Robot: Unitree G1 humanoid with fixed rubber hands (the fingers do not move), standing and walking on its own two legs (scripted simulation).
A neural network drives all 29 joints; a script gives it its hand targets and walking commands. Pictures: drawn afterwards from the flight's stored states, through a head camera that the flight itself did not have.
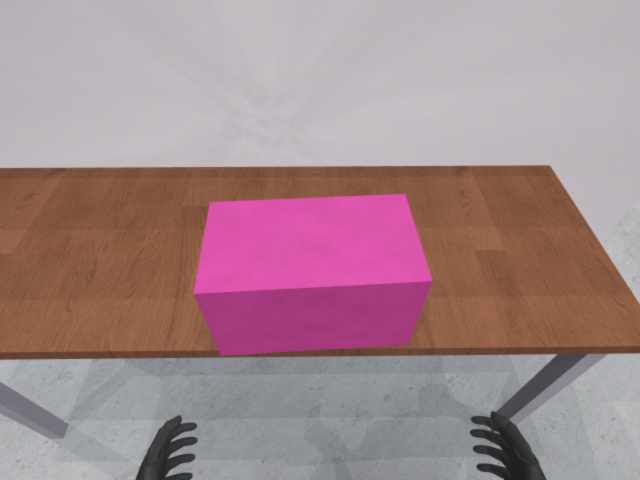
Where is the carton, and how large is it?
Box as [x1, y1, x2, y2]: [194, 194, 431, 355]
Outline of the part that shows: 405,195 390,194 210,202 195,282 194,295 220,354 226,355 407,344 430,286 431,278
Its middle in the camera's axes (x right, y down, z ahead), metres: -0.01 +0.06 +0.63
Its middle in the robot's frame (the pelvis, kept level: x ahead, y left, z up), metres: +0.43 +0.04 -0.04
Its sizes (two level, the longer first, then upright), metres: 0.313 0.172 0.185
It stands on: a table, 0.64 m high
